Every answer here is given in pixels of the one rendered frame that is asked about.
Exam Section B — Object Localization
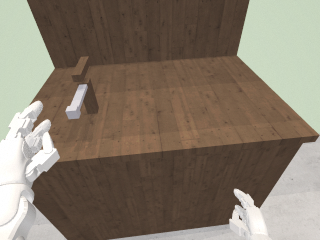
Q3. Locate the right robot hand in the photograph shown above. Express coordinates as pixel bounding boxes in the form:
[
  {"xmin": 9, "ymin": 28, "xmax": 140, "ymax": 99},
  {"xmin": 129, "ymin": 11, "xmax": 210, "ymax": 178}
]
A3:
[{"xmin": 229, "ymin": 188, "xmax": 268, "ymax": 240}]

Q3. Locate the left robot hand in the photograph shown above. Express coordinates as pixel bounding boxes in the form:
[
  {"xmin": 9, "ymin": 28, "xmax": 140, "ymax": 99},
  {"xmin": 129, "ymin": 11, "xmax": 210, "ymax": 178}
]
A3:
[{"xmin": 0, "ymin": 100, "xmax": 60, "ymax": 188}]

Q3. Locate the robot left forearm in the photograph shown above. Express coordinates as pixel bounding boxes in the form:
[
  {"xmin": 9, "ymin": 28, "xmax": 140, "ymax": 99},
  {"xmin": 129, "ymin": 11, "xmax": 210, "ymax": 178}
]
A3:
[{"xmin": 0, "ymin": 183, "xmax": 37, "ymax": 240}]

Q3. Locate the tap lever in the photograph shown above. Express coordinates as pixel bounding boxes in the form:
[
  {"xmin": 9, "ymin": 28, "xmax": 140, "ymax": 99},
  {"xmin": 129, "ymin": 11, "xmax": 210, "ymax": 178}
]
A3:
[{"xmin": 65, "ymin": 84, "xmax": 88, "ymax": 120}]

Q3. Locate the counter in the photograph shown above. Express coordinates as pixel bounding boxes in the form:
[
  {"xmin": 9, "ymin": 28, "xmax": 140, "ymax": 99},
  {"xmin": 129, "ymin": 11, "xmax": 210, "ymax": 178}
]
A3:
[{"xmin": 24, "ymin": 0, "xmax": 320, "ymax": 240}]

